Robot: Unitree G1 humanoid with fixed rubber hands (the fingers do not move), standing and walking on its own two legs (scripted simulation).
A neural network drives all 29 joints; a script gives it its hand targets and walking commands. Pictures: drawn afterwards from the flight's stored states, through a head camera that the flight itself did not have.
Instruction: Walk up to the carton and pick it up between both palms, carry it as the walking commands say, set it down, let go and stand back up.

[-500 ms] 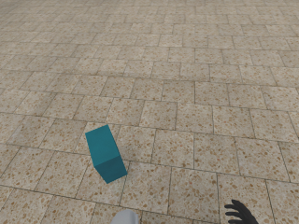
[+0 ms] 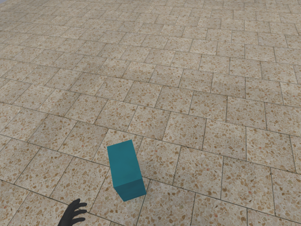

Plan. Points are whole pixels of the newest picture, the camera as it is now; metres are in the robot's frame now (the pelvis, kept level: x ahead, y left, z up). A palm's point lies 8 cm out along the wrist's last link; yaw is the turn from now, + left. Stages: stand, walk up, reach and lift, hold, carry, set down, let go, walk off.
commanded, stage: walk up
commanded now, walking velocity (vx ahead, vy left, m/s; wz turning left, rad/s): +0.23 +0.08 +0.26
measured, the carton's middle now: (127, 171) +0.49 +0.19 -0.61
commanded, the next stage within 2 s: none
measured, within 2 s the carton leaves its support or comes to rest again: neither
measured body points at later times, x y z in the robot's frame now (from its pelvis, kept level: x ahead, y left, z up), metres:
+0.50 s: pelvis +0.06 +0.10 +0.00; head +0.11 +0.13 +0.45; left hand +0.13 +0.37 -0.15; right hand +0.19 -0.14 -0.12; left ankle +0.11 +0.21 -0.72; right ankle +0.04 -0.04 -0.68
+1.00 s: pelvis +0.00 +0.07 +0.01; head +0.02 +0.04 +0.46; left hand +0.02 +0.36 -0.11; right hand +0.14 -0.15 -0.14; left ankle -0.02 +0.22 -0.67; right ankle +0.01 -0.03 -0.72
